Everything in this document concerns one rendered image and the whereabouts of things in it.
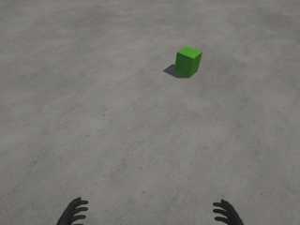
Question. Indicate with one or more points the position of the right robot hand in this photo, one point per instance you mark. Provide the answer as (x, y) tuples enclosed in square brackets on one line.
[(232, 216)]

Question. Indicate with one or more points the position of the left robot hand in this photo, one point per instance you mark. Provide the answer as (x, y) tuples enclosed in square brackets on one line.
[(68, 215)]

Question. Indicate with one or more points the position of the carton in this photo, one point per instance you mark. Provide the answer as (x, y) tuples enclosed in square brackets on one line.
[(187, 61)]

